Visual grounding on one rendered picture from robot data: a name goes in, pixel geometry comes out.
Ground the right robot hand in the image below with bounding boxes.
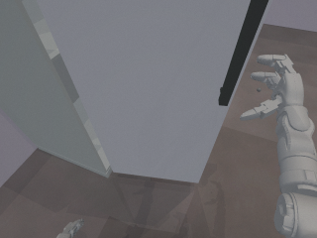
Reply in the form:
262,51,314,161
240,54,304,121

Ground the fridge door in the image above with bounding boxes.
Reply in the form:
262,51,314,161
37,0,272,183

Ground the right robot upper arm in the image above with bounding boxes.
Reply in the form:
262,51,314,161
273,191,317,238

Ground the handle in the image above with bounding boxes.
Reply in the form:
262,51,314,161
218,0,268,106

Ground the robot right forearm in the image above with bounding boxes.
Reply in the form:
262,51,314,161
275,105,317,197

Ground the left robot hand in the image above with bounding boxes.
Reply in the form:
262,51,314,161
56,219,84,238

